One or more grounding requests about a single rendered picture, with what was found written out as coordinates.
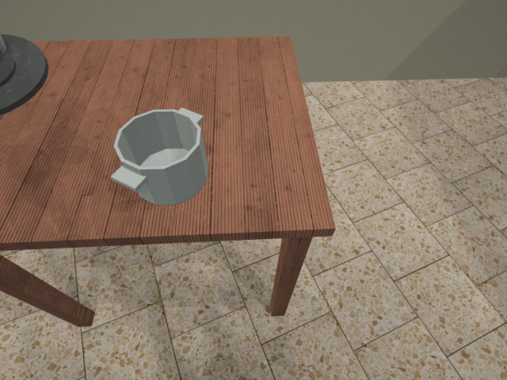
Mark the pot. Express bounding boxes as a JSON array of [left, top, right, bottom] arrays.
[[111, 108, 208, 206]]

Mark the lid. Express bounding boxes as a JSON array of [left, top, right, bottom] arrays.
[[0, 34, 48, 115]]

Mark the table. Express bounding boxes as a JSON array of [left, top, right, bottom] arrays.
[[0, 36, 336, 327]]

